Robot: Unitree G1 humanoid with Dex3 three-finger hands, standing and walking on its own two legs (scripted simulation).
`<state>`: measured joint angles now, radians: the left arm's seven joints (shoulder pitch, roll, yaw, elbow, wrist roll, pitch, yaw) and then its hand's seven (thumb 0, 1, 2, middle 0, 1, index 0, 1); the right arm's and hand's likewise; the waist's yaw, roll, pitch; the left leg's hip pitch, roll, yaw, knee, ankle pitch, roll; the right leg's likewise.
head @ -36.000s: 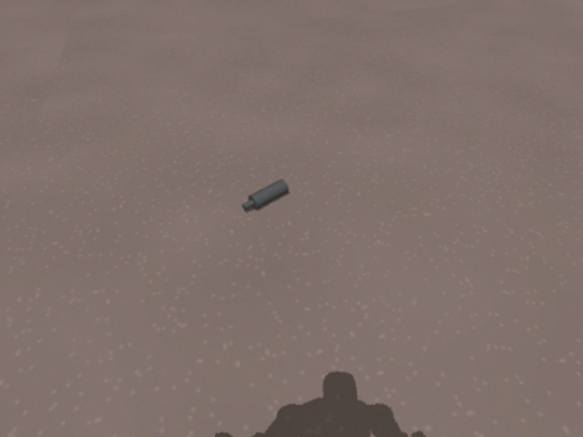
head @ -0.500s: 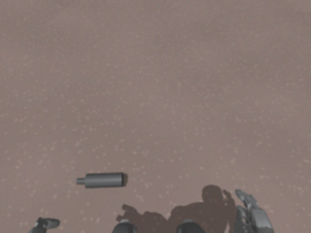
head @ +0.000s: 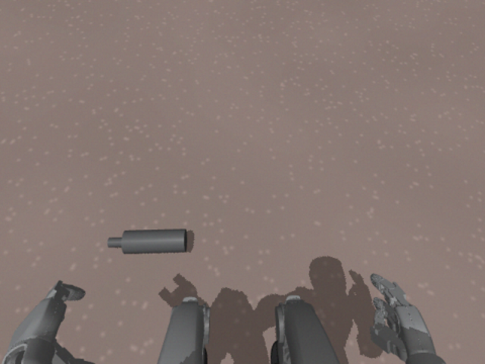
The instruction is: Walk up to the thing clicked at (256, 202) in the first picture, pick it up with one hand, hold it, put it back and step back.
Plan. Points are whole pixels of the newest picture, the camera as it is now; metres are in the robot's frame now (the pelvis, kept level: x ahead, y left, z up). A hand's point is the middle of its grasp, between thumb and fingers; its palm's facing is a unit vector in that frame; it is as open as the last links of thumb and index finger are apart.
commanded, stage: rise first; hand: left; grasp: from above
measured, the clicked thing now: (147, 241) +0.49 +0.30 -0.55
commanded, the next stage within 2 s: none
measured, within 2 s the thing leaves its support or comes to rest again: neither
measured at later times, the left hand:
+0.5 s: hand (106, 273) +0.34 +0.32 -0.31, palm faces -0.48 -0.23 -0.85, open 14.1 cm
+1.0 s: hand (117, 254) +0.41 +0.33 -0.38, palm faces -0.45 -0.02 -0.89, open 14.1 cm
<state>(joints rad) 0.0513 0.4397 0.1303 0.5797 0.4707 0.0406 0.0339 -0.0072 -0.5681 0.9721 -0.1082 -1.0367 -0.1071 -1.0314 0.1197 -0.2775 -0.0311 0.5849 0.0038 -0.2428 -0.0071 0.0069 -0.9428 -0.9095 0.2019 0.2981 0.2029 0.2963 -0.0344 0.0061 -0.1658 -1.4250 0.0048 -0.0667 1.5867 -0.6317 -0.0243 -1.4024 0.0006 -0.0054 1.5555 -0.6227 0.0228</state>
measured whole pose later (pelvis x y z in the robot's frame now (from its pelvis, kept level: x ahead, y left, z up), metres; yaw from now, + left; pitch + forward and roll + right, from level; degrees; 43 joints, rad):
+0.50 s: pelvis -0.05 +0.00 -0.18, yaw -4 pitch +33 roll -5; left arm -0.58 0.68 0.19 1.02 0.97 -0.29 0.12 0.00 -0.54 1.06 -0.08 -1.04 -0.07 -1.04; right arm 0.12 -0.28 -0.04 0.74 -0.04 -0.11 0.07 0.01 -0.88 -0.90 0.20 0.30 0.20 0.30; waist -0.06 0.01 -0.10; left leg -2.08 0.00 -0.12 2.17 -0.67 -0.03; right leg -2.05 0.03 -0.03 2.11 -0.65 0.04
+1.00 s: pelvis -0.04 +0.02 -0.23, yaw -6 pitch +33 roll -9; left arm -0.83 0.81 0.16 1.31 1.29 -0.35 0.32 0.00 -0.51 1.01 -0.10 -0.96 -0.09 -0.96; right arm 0.11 -0.27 0.01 0.75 -0.11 -0.02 0.12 0.00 -0.90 -0.90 0.20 0.30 0.20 0.30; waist -0.16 -0.02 -0.07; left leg -2.25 -0.03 -0.13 2.34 -0.68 -0.01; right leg -2.17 0.02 -0.04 2.25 -0.67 0.05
